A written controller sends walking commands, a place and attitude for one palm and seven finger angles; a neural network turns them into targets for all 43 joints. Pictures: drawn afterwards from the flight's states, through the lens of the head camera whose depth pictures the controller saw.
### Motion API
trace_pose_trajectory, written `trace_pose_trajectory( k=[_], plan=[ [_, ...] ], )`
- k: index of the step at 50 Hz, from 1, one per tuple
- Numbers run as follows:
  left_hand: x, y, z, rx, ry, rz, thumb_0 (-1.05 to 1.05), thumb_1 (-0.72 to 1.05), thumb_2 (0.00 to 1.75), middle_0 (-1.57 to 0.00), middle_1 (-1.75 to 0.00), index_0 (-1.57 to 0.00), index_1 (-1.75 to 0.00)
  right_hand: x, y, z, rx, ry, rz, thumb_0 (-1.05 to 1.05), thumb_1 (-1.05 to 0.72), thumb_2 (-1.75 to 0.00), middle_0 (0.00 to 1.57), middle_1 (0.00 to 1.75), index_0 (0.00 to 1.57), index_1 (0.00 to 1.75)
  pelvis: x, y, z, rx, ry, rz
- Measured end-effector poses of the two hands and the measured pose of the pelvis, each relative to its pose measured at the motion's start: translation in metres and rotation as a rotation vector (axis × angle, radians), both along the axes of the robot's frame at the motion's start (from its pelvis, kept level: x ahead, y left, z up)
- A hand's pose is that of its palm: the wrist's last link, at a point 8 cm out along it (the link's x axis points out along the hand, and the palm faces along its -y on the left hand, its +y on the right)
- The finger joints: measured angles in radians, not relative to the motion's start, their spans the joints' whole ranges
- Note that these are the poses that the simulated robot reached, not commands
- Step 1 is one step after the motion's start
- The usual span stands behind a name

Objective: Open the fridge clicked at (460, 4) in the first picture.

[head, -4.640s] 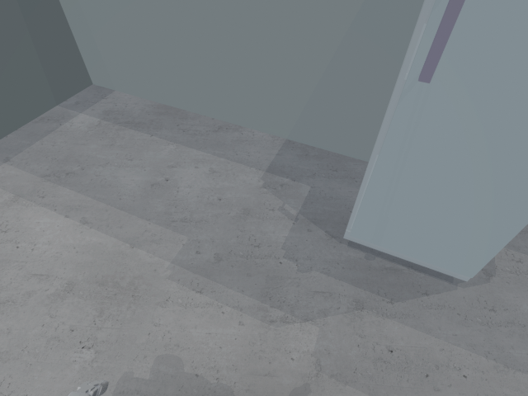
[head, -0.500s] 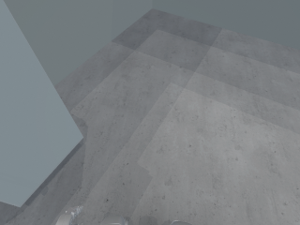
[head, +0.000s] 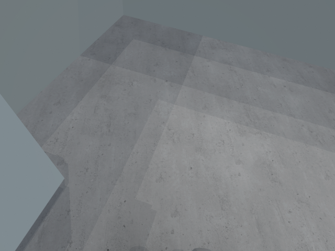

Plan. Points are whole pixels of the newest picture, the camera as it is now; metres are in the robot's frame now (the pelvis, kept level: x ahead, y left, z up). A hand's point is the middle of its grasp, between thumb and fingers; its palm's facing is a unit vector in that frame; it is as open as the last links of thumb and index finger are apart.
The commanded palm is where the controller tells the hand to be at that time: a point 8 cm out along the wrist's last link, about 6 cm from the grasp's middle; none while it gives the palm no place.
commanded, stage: turn to face it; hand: left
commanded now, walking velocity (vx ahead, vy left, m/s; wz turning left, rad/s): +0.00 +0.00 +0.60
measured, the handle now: out of the picture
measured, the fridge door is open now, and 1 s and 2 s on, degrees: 0 0 0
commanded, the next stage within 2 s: none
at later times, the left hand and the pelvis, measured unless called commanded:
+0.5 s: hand out of the picture +0.02 +0.17 -0.15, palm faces +0.28 -0.92 -0.27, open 7.3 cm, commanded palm none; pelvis -0.02 -0.04 +0.00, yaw +16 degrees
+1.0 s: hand out of the picture -0.10 +0.24 -0.17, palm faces +0.57 -0.79 -0.24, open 7.4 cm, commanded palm none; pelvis -0.05 +0.01 +0.00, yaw +33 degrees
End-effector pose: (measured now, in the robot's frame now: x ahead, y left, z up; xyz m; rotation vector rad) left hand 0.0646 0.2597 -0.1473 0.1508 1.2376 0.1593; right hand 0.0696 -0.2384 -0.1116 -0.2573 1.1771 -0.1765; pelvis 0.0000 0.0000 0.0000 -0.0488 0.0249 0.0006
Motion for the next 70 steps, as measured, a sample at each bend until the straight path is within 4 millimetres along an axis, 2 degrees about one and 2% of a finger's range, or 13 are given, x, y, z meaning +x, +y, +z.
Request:
trace_pose_trajectory(
  k=[9, 14, 19, 23, 27, 31, 35, 39, 44, 49, 56, 63, 70],
  plan=[
    [0.018, -0.034, 0.011, 0.007, -0.031, -0.013, 0.01, 0.91, 0.89, -0.2, -0.3, -0.19, -0.3, -0.084, -0.001, -0.03, 0.098, 0.236, -0.085, 0.01, -0.91, -0.9, 0.2, 0.3, 0.2, 0.3, -0.002, -0.012, -0.002, 0.039, 0.008, 0.063],
    [0.012, -0.053, 0.023, 0.05, -0.097, 0.027, 0.0, 0.91, 0.89, -0.2, -0.3, -0.2, -0.3, -0.103, -0.016, -0.051, 0.152, 0.313, -0.069, 0.01, -0.91, -0.9, 0.2, 0.3, 0.2, 0.3, -0.01, -0.029, -0.008, 0.062, -0.002, 0.126],
    [-0.018, -0.058, 0.035, 0.075, -0.115, 0.117, 0.0, 0.91, 0.89, -0.2, -0.3, -0.2, -0.3, -0.077, -0.03, -0.053, 0.152, 0.292, 0.007, 0.01, -0.91, -0.9, 0.2, 0.3, 0.2, 0.3, -0.015, -0.036, -0.003, 0.087, -0.021, 0.198],
    [-0.05, -0.054, 0.033, 0.086, -0.104, 0.195, 0.0, 0.91, 0.89, -0.21, -0.3, -0.2, -0.3, -0.041, -0.036, -0.05, 0.128, 0.23, 0.088, 0.01, -0.91, -0.9, 0.2, 0.3, 0.2, 0.3, -0.021, -0.038, -0.004, 0.09, -0.032, 0.255],
    [-0.09, -0.045, 0.025, 0.084, -0.058, 0.268, 0.0, 0.92, 0.89, -0.21, -0.3, -0.2, -0.3, 0.003, -0.03, -0.043, 0.092, 0.161, 0.183, 0.01, -0.92, -0.9, 0.19, 0.3, 0.19, 0.3, -0.028, -0.034, -0.006, 0.086, -0.032, 0.304],
    [-0.138, -0.035, 0.009, 0.061, 0.015, 0.348, 0.0, 0.91, 0.89, -0.21, -0.3, -0.2, -0.3, 0.048, -0.01, -0.033, 0.05, 0.082, 0.294, 0.01, -0.92, -0.9, 0.19, 0.3, 0.19, 0.3, -0.035, -0.024, -0.011, 0.07, -0.024, 0.357],
    [-0.185, -0.02, -0.015, 0.026, 0.083, 0.435, 0.0, 0.91, 0.89, -0.21, -0.3, -0.2, -0.3, 0.088, 0.025, -0.024, 0.004, -0.008, 0.412, 0.01, -0.92, -0.9, 0.19, 0.3, 0.19, 0.3, -0.042, -0.005, -0.023, 0.047, -0.013, 0.413],
    [-0.215, -0.007, -0.023, 0.008, 0.145, 0.493, 0.01, 0.91, 0.89, -0.2, -0.3, -0.2, -0.3, 0.104, 0.054, -0.011, -0.013, -0.076, 0.487, 0.0, -0.92, -0.9, 0.19, 0.3, 0.19, 0.3, -0.05, 0.005, -0.023, 0.044, -0.011, 0.446],
    [-0.214, 0.006, -0.006, 0.011, 0.087, 0.534, 0.01, 0.91, 0.89, -0.2, -0.3, -0.19, -0.3, 0.096, 0.073, -0.001, -0.015, -0.057, 0.531, 0.0, -0.91, -0.9, 0.2, 0.3, 0.2, 0.3, -0.055, 0.014, -0.009, 0.019, -0.011, 0.506],
    [-0.202, 0.015, 0.008, 0.04, 0.001, 0.569, 0.01, 0.91, 0.89, -0.2, -0.3, -0.19, -0.3, 0.083, 0.084, -0.004, 0.016, -0.011, 0.564, 0.0, -0.91, -0.9, 0.2, 0.3, 0.2, 0.3, -0.055, 0.014, -0.002, 0.016, -0.005, 0.567],
    [-0.181, 0.012, 0.022, 0.092, -0.076, 0.606, 0.01, 0.91, 0.89, -0.2, -0.3, -0.19, -0.3, 0.072, 0.076, -0.021, 0.057, 0.064, 0.587, 0.01, -0.91, -0.9, 0.2, 0.3, 0.2, 0.3, -0.05, -0.001, -0.003, 0.029, 0.006, 0.65],
    [-0.17, -0.018, 0.034, 0.165, -0.135, 0.65, 0.0, 0.91, 0.89, -0.2, -0.3, -0.2, -0.3, 0.082, 0.045, -0.05, 0.08, 0.139, 0.619, 0.01, -0.91, -0.9, 0.2, 0.3, 0.2, 0.3, -0.037, -0.031, -0.014, 0.055, 0.018, 0.734],
    [-0.201, -0.065, 0.046, 0.164, -0.082, 0.762, 0.0, 0.9, 0.89, -0.21, -0.3, -0.2, -0.3, 0.111, 0.037, -0.046, 0.067, 0.168, 0.711, 0.01, -0.91, -0.9, 0.2, 0.3, 0.2, 0.3, -0.027, -0.042, -0.003, 0.097, 0.008, 0.845]
  ],
)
